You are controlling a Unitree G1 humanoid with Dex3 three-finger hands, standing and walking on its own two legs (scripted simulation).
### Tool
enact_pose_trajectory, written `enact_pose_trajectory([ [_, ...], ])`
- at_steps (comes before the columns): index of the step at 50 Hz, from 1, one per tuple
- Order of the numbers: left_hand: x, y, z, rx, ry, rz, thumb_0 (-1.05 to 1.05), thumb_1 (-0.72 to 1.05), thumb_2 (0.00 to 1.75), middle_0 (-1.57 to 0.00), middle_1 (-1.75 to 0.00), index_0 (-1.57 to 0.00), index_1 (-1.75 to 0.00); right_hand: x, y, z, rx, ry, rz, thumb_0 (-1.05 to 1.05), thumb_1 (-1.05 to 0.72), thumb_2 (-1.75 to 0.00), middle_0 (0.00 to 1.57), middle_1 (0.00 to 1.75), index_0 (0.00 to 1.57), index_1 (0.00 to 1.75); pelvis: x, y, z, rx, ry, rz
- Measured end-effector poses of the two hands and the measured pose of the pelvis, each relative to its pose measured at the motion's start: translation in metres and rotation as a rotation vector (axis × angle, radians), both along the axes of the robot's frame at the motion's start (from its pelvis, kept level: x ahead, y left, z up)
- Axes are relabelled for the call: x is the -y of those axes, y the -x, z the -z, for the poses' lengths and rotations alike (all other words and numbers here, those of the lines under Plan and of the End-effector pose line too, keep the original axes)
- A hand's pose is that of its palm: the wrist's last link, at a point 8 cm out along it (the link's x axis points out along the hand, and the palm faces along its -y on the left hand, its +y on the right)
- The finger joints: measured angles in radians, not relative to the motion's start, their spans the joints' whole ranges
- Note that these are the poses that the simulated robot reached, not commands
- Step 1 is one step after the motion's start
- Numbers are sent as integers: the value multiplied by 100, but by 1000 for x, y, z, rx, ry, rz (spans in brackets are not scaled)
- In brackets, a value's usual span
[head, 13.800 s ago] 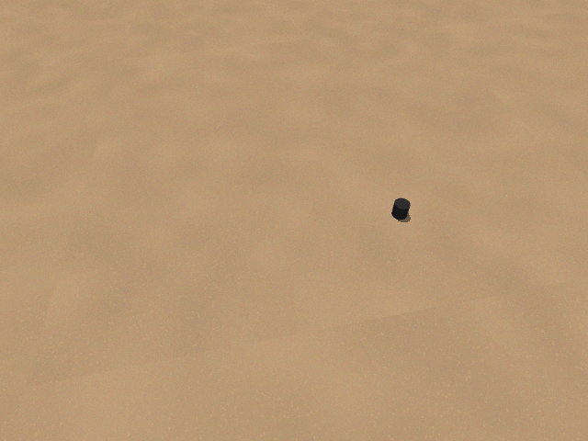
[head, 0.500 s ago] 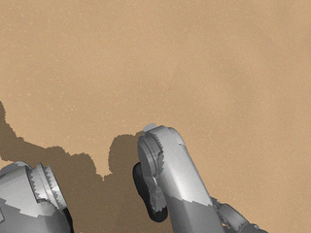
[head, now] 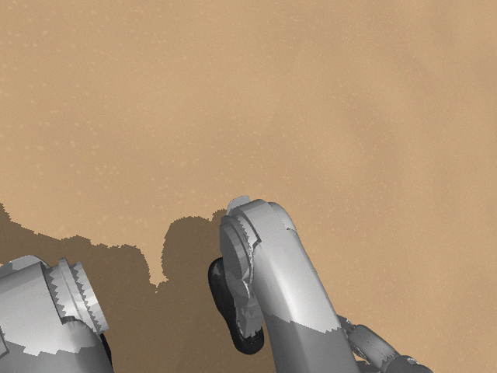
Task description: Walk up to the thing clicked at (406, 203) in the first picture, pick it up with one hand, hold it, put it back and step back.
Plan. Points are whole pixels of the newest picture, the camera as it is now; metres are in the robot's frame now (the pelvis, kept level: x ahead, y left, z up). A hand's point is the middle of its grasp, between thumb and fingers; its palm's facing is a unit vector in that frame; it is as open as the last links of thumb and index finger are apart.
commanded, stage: close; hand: left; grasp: from above
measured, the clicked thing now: out of the picture +0.43 +0.35 -0.26
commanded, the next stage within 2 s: settle in 1.28 s
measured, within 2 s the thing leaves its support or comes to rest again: leaves its support in 1.66 s
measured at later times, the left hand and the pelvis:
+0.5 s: hand out of the picture +0.41 +0.35 -0.24, palm faces -0.44 -0.18 -0.88, open 11.4 cm; pelvis +0.00 +0.00 +0.00, yaw +0 degrees
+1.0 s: hand out of the picture +0.41 +0.35 -0.24, palm faces -0.41 -0.15 -0.90, open 10.3 cm; pelvis +0.00 +0.00 +0.00, yaw +0 degrees
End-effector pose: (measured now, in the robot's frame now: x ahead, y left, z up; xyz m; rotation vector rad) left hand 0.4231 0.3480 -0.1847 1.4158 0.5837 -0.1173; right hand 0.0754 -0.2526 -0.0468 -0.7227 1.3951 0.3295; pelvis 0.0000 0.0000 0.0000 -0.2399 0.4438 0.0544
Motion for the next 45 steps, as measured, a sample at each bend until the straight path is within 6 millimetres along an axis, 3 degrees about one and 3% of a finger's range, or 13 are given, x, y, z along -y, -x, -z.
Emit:
enact_pose_trajectory([
  [9,9,-2,1,2,-27,1,0,-24,77,-23,-95,-26,-91,-3,-7,0,34,-26,-18,0,-89,-90,21,30,20,30,0,1,0,5,0,4],
  [22,-9,-1,-4,-30,-39,-89,0,-12,65,-34,-85,-38,-81,0,4,0,18,-37,15,0,-90,-90,20,30,20,30,1,0,-2,-7,-5,3],
  [30,-8,3,-4,-41,-2,-61,0,-3,60,-40,-81,-44,-76,-1,10,1,-14,-28,28,0,-90,-90,20,30,20,30,2,0,-3,-4,-6,2],
  [45,0,5,-5,0,-17,7,1,7,56,-61,-74,-51,-69,-1,-3,2,30,-10,-15,0,-89,-89,20,30,20,30,0,4,-1,14,-3,3],
])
